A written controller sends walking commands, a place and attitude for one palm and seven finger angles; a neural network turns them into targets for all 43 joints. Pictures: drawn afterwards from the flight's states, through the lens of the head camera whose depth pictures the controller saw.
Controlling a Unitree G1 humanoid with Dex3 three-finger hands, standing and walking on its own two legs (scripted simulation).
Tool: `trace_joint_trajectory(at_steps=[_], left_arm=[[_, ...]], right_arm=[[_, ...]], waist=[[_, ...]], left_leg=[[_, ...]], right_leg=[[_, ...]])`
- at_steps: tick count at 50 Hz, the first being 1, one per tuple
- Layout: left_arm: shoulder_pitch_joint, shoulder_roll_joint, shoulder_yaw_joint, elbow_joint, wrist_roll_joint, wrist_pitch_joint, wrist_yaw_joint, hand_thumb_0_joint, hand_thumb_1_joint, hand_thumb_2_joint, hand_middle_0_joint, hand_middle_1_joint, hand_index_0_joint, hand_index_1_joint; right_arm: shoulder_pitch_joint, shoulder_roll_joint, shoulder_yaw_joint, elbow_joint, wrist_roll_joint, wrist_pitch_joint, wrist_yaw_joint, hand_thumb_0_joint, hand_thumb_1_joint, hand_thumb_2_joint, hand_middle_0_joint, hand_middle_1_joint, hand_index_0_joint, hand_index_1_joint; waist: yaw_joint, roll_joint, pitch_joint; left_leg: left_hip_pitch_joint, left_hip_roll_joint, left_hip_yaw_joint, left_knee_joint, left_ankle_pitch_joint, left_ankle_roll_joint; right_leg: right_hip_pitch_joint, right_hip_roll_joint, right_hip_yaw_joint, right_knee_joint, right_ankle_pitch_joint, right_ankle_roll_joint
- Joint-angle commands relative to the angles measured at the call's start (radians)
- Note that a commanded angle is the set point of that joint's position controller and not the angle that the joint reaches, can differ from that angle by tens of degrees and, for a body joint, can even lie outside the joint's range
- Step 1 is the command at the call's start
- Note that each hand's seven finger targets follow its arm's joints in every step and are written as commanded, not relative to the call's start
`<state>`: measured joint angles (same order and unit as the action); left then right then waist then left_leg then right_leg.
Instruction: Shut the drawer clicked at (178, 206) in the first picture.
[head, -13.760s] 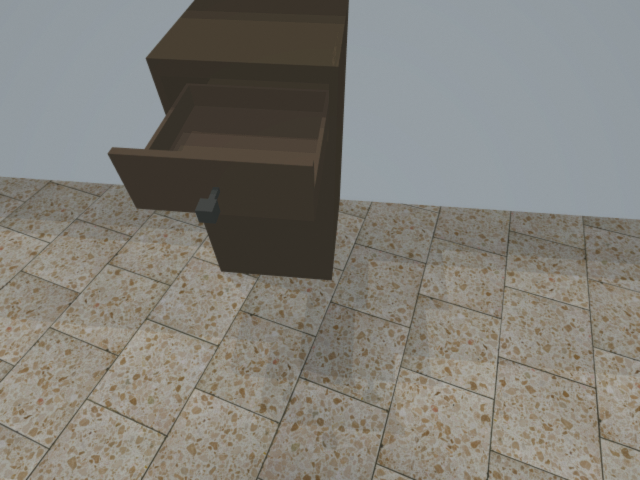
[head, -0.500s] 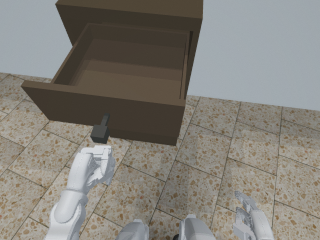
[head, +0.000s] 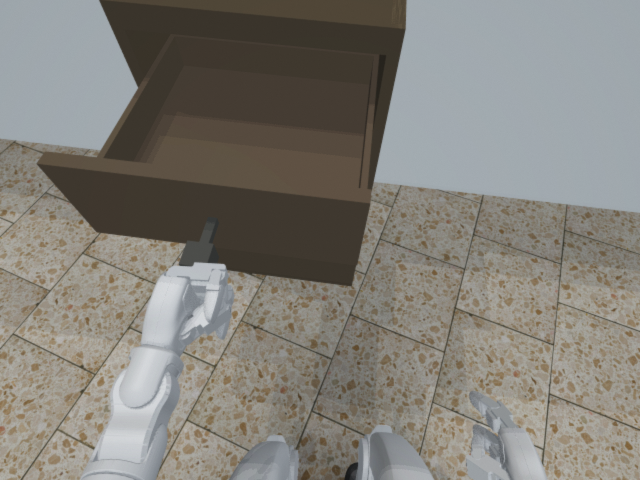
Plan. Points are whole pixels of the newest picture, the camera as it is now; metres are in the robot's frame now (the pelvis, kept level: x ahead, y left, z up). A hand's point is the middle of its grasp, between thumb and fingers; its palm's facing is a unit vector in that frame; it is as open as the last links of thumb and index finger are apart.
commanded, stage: push the drawer shut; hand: left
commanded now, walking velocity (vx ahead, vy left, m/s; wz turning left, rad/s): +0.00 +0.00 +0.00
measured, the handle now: (204, 246) +0.39 +0.16 +0.04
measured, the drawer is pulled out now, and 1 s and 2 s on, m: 0.27 0.15 0.03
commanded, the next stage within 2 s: none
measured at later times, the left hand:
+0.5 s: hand (241, 253) +0.38 +0.11 +0.03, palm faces -0.12 -0.99 -0.04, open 3.4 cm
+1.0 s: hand (249, 218) +0.43 +0.11 +0.04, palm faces -0.12 -0.99 -0.04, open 3.4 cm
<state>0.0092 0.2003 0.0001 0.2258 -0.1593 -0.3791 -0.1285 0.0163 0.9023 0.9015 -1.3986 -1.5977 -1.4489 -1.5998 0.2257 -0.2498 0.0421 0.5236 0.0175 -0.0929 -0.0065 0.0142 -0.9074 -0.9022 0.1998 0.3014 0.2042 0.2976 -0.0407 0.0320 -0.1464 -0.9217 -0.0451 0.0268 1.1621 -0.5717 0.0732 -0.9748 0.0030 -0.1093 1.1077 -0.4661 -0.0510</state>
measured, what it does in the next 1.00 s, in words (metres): stands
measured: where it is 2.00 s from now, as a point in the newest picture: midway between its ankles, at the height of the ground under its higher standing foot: outside the picture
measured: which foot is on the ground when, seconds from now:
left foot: down 0.00-1.00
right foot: down 0.00-1.00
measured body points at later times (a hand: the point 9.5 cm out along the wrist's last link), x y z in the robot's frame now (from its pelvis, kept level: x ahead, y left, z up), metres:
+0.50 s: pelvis +0.00 +0.00 +0.00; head +0.10 +0.00 +0.44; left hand +0.38 +0.17 +0.04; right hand +0.11 -0.26 -0.11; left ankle -0.01 +0.07 -0.65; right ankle +0.04 -0.09 -0.65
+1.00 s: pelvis -0.01 +0.00 +0.00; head +0.11 +0.00 +0.43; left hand +0.44 +0.16 +0.04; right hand +0.07 -0.26 -0.12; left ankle -0.01 +0.07 -0.65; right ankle +0.04 -0.09 -0.65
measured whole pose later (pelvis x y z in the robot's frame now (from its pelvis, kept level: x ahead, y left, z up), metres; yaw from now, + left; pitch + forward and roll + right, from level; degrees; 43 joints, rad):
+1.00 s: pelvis -0.01 +0.00 +0.00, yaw -1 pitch +22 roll -1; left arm -0.60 0.27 0.19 0.86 -0.13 -0.46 -0.15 0.02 0.90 0.90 -1.40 -1.60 -1.46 -1.60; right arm 0.29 -0.26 0.04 0.60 0.01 -0.02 0.01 0.01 -0.91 -0.90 0.20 0.30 0.20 0.30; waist -0.12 0.02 -0.13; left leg -0.99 -0.03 0.05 1.15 -0.54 0.07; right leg -1.05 0.02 -0.09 1.09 -0.42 -0.06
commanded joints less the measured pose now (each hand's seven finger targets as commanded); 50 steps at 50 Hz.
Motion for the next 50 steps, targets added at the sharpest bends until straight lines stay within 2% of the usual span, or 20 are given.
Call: trace_joint_trajectory(at_steps=[1, 2, 6, 7, 10, 12, 14, 17, 19, 21, 22, 26, 28, 31, 36, 38, 41, 43, 44, 50], left_arm=[[-0.319, 0.118, 0.097, -0.175, -0.015, -0.075, 0.011, 0.0, 0.9, 0.9, -1.4, -1.6, -1.4, -1.6], [-0.329, 0.133, 0.105, -0.143, -0.012, -0.07, 0.009, 0.0, 0.9, 0.9, -1.4, -1.6, -1.4, -1.6], [-0.428, 0.129, 0.108, -0.101, -0.018, -0.056, 0.004, 0.0, 0.9, 0.9, -1.4, -1.6, -1.4, -1.6], [-0.428, 0.142, 0.117, -0.07, -0.016, -0.049, 0.004, 0.0, 0.9, 0.9, -1.4, -1.6, -1.4, -1.6], [-0.473, 0.135, 0.122, -0.044, -0.022, -0.045, 0.005, 0.0, 0.9, 0.9, -1.4, -1.6, -1.4, -1.6], [-0.481, 0.147, 0.138, -0.004, -0.023, -0.042, 0.005, 0.0, 0.9, 0.9, -1.4, -1.6, -1.4, -1.6], [-0.52, 0.133, 0.132, 0.012, -0.023, -0.049, 0.007, 0.0, 0.9, 0.9, -1.4, -1.6, -1.4, -1.6], [-0.566, 0.17, 0.169, 0.063, -0.018, -0.065, 0.013, 0.0, 0.9, 0.9, -1.4, -1.6, -1.4, -1.6], [-0.585, 0.154, 0.156, 0.085, -0.012, -0.077, 0.011, 0.0, 0.9, 0.9, -1.4, -1.6, -1.4, -1.6], [-0.638, 0.147, 0.15, 0.112, -0.01, -0.086, 0.013, 0.0, 0.9, 0.9, -1.4, -1.6, -1.4, -1.6], [-0.642, 0.171, 0.17, 0.126, -0.007, -0.091, 0.017, 0.0, 0.9, 0.9, -1.4, -1.6, -1.4, -1.6], [-0.651, 0.176, 0.184, 0.14, -0.005, -0.107, 0.012, 0.0, 0.9, 0.9, -1.4, -1.6, -1.4, -1.6], [-0.686, 0.181, 0.182, 0.142, -0.001, -0.111, 0.01, 0.0, 0.9, 0.9, -1.4, -1.6, -1.4, -1.6], [-0.717, 0.15, 0.159, 0.179, -0.001, -0.111, 0.01, 0.0, 0.9, 0.9, -1.4, -1.6, -1.4, -1.6], [-0.814, 0.179, 0.19, 0.276, 0.001, -0.118, 0.005, 0.0, 0.9, 0.9, -1.4, -1.6, -1.4, -1.6], [-0.843, 0.219, 0.22, 0.3, 0.008, -0.126, -0.001, 0.0, 0.9, 0.9, -1.4, -1.6, -1.4, -1.6], [-0.881, 0.2, 0.21, 0.349, 0.008, -0.131, -0.005, 0.0, 0.9, 0.9, -1.4, -1.6, -1.4, -1.6], [-0.951, 0.25, 0.244, 0.368, 0.012, -0.135, -0.007, 0.0, 0.9, 0.9, -1.4, -1.6, -1.4, -1.6], [-0.957, 0.246, 0.245, 0.38, 0.01, -0.138, -0.007, 0.0, 0.9, 0.9, -1.4, -1.6, -1.4, -1.6], [-1.047, 0.28, 0.278, 0.482, 0.014, -0.144, -0.015, 0.0, 0.9, 0.9, -1.4, -1.6, -1.4, -1.6]], right_arm=[[0.006, -0.138, -0.062, -0.11, 0.003, -0.039, -0.009, 0.0, -0.9, -0.9, 0.2, 0.3, 0.2, 0.3], [0.007, -0.142, -0.062, -0.106, 0.002, -0.036, -0.011, 0.0, -0.9, -0.9, 0.2, 0.3, 0.2, 0.3], [0.013, -0.141, -0.06, -0.091, 0.006, -0.027, -0.013, 0.0, -0.9, -0.9, 0.2, 0.3, 0.2, 0.3], [0.021, -0.146, -0.059, -0.089, 0.006, -0.023, -0.014, 0.0, -0.9, -0.9, 0.2, 0.3, 0.2, 0.3], [0.029, -0.144, -0.06, -0.084, 0.008, -0.017, -0.013, 0.0, -0.9, -0.9, 0.2, 0.3, 0.2, 0.3], [0.037, -0.148, -0.061, -0.084, 0.007, -0.013, -0.012, 0.0, -0.9, -0.9, 0.2, 0.3, 0.2, 0.3], [0.043, -0.144, -0.061, -0.078, 0.006, -0.009, -0.01, 0.0, -0.9, -0.9, 0.2, 0.3, 0.2, 0.3], [0.055, -0.15, -0.063, -0.072, 0.004, -0.006, -0.009, 0.0, -0.9, -0.9, 0.2, 0.3, 0.2, 0.3], [0.059, -0.147, -0.063, -0.068, 0.004, -0.003, -0.006, 0.0, -0.9, -0.9, 0.2, 0.3, 0.2, 0.3], [0.069, -0.149, -0.064, -0.059, 0.002, 0.0, -0.003, 0.0, -0.9, -0.9, 0.2, 0.3, 0.2, 0.3], [0.076, -0.154, -0.067, -0.057, 0.001, 0.001, -0.003, 0.0, -0.9, -0.9, 0.2, 0.3, 0.2, 0.3], [0.095, -0.153, -0.071, -0.051, -0.001, 0.01, 0.003, 0.0, -0.9, -0.9, 0.2, 0.3, 0.2, 0.3], [0.108, -0.155, -0.072, -0.044, -0.002, 0.015, 0.004, 0.0, -0.9, -0.9, 0.2, 0.3, 0.2, 0.3], [0.114, -0.152, -0.074, -0.034, -0.002, 0.021, 0.008, 0.0, -0.9, -0.9, 0.2, 0.3, 0.2, 0.3], [0.126, -0.158, -0.07, -0.019, -0.002, 0.03, 0.005, 0.0, -0.9, -0.9, 0.2, 0.3, 0.2, 0.3], [0.136, -0.159, -0.069, -0.017, -0.005, 0.032, 0.003, 0.0, -0.9, -0.9, 0.2, 0.3, 0.2, 0.3], [0.14, -0.157, -0.069, -0.011, -0.004, 0.036, 0.005, 0.0, -0.9, -0.9, 0.2, 0.3, 0.2, 0.3], [0.151, -0.162, -0.067, -0.003, -0.009, 0.039, 0.003, 0.0, -0.9, -0.9, 0.2, 0.3, 0.2, 0.3], [0.15, -0.16, -0.066, -0.004, -0.009, 0.04, 0.004, 0.0, -0.9, -0.9, 0.2, 0.3, 0.2, 0.3], [0.174, -0.165, -0.063, 0.004, -0.014, 0.049, 0.006, 0.0, -0.9, -0.9, 0.2, 0.3, 0.2, 0.3]], waist=[[-0.027, -0.008, -0.339], [-0.033, -0.026, -0.333], [-0.034, 0.026, -0.355], [-0.039, -0.012, -0.351], [-0.036, 0.011, -0.373], [-0.034, -0.009, -0.369], [-0.04, 0.0, -0.381], [-0.042, -0.036, -0.369], [-0.04, 0.0, -0.363], [-0.053, -0.005, -0.363], [-0.056, -0.028, -0.372], [-0.043, 0.0, -0.42], [-0.053, 0.008, -0.438], [-0.066, 0.013, -0.414], [-0.088, -0.045, -0.367], [-0.077, -0.011, -0.395], [-0.088, -0.012, -0.393], [-0.091, 0.01, -0.407], [-0.087, 0.022, -0.422], [-0.104, 0.001, -0.427]], left_leg=[[0.106, 0.035, -0.094, -0.168, 0.309, -0.054], [0.091, 0.036, -0.091, -0.166, 0.304, -0.05], [0.121, 0.035, -0.092, -0.174, 0.309, -0.056], [0.107, 0.037, -0.095, -0.176, 0.307, -0.053], [0.118, 0.035, -0.089, -0.182, 0.321, -0.055], [0.11, 0.035, -0.087, -0.186, 0.325, -0.054], [0.118, 0.034, -0.082, -0.186, 0.333, -0.054], [0.087, 0.034, -0.081, -0.186, 0.317, -0.05], [0.099, 0.034, -0.078, -0.192, 0.315, -0.055], [0.1, 0.034, -0.078, -0.189, 0.314, -0.053], [0.093, 0.035, -0.079, -0.183, 0.32, -0.049], [0.119, 0.035, -0.072, -0.188, 0.372, -0.057], [0.147, 0.039, -0.077, -0.184, 0.408, -0.058], [0.148, 0.041, -0.075, -0.185, 0.396, -0.058], [0.071, 0.034, -0.066, -0.182, 0.311, -0.045], [0.076, 0.031, -0.062, -0.178, 0.314, -0.045], [0.088, 0.032, -0.066, -0.18, 0.317, -0.048], [0.085, 0.033, -0.069, -0.174, 0.309, -0.047], [0.084, 0.029, -0.065, -0.173, 0.308, -0.047], [0.054, 0.03, -0.062, -0.162, 0.3, -0.042]], right_leg=[[0.289, -0.009, 0.1, -0.134, 0.204, 0.019], [0.29, -0.007, 0.102, -0.137, 0.199, 0.02], [0.281, -0.01, 0.103, -0.14, 0.201, 0.02], [0.288, -0.007, 0.1, -0.14, 0.199, 0.02], [0.305, -0.01, 0.105, -0.144, 0.226, 0.02], [0.312, -0.007, 0.103, -0.145, 0.232, 0.02], [0.316, -0.008, 0.107, -0.147, 0.247, 0.022], [0.327, -0.005, 0.11, -0.148, 0.241, 0.021], [0.311, -0.007, 0.111, -0.149, 0.237, 0.019], [0.305, -0.006, 0.113, -0.151, 0.238, 0.021], [0.308, -0.004, 0.114, -0.147, 0.245, 0.022], [0.341, -0.006, 0.118, -0.141, 0.304, 0.021], [0.326, 0.0, 0.113, -0.134, 0.328, 0.021], [0.309, -0.001, 0.112, -0.145, 0.315, 0.023], [0.31, 0.0, 0.125, -0.159, 0.265, 0.027], [0.319, 0.002, 0.131, -0.153, 0.269, 0.023], [0.298, 0.002, 0.125, -0.153, 0.263, 0.024], [0.287, 0.005, 0.128, -0.147, 0.251, 0.024], [0.297, 0.003, 0.131, -0.147, 0.252, 0.023], [0.297, 0.007, 0.136, -0.148, 0.252, 0.024]])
